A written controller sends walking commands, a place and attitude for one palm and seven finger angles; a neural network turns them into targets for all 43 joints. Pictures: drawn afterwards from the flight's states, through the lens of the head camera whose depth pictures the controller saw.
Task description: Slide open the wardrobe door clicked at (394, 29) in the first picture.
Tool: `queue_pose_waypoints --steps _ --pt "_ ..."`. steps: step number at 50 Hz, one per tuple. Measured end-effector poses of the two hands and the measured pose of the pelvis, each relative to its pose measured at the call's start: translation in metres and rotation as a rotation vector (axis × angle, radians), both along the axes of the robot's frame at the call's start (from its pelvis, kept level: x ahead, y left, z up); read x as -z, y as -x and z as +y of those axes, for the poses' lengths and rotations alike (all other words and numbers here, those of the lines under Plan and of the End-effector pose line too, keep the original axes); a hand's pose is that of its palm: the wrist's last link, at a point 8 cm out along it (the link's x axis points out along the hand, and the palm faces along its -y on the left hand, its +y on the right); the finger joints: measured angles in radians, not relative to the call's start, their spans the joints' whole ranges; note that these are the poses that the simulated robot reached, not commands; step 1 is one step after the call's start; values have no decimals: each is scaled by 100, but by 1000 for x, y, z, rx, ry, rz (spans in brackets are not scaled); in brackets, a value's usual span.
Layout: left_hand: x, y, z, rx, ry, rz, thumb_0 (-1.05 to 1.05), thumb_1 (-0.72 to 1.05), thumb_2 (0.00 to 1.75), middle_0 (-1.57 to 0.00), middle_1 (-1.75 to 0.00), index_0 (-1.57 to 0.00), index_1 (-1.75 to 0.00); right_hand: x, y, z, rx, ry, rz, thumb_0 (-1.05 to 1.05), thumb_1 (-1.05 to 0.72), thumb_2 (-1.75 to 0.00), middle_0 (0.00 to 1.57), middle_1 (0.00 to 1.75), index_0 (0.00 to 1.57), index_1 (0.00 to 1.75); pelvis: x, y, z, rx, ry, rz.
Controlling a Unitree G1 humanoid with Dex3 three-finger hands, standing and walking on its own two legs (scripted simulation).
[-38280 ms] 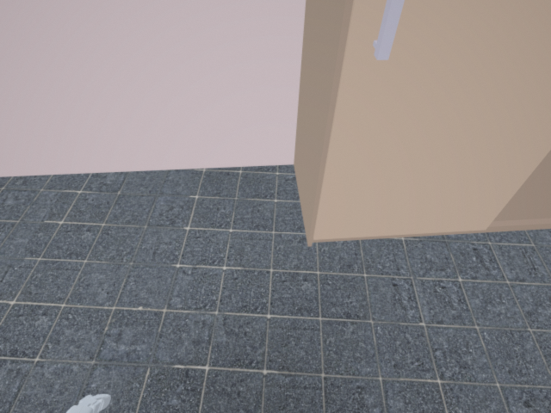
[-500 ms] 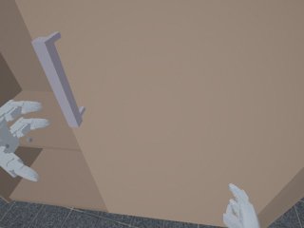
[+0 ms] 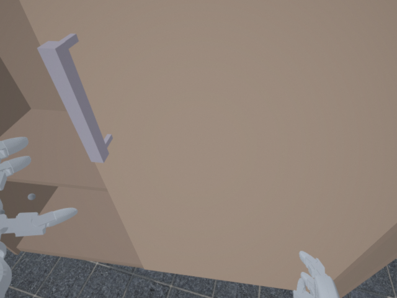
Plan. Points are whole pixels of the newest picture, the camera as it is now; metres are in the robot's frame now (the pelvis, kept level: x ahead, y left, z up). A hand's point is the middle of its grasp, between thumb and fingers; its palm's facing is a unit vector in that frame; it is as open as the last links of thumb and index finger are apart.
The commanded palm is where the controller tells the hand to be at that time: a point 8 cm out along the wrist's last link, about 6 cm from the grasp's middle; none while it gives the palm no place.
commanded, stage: draw the hand back to the body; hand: left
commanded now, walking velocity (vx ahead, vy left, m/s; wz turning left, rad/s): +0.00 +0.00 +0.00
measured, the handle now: (87, 104) +0.36 +0.27 +0.23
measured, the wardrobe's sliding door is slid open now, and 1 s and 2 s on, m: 0.68 0.68 0.68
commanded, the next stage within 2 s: step back with the hand held close in 0.80 s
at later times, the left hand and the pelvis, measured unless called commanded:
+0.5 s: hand (58, 197) +0.20 +0.26 +0.17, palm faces +0.44 -0.82 -0.37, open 8.1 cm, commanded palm +0.16 +0.30 +0.19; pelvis +0.02 +0.00 +0.00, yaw -1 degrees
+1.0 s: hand (51, 196) +0.20 +0.27 +0.17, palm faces +0.46 -0.80 -0.39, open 7.4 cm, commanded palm +0.15 +0.30 +0.18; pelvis +0.01 +0.00 +0.00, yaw +0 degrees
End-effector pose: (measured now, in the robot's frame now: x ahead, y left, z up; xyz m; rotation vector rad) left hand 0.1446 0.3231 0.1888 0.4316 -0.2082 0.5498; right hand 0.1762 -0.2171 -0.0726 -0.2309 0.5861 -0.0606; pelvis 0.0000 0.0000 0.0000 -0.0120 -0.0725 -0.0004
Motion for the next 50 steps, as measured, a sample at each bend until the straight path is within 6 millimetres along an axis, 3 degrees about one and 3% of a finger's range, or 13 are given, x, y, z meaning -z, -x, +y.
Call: queue_pose_waypoints --steps 11,27,46,50 --pt "3 -17 -18 77 -18 30 0 22 58 -23 -69 -23 -69 2 -5 4 36 -26 30 1 -90 -90 20 30 21 30 -3 -13 5 21 -12 -4" --pt "6 -13 -30 108 -2 55 1 77 84 -21 -37 -22 -37 -9 -24 3 26 -12 10 1 -91 -90 20 30 20 30 -4 -18 4 20 -10 -5" --pt "5 -8 -31 100 3 53 2 89 90 -21 -30 -21 -30 -5 -13 3 22 -16 32 1 -91 -90 20 30 21 30 -5 -11 0 18 -8 -18" --pt "5 -12 -20 82 -28 53 2 89 90 -21 -30 -21 -30 -3 -9 0 23 -4 63 1 -91 -90 20 30 20 30 -4 -8 0 9 7 3"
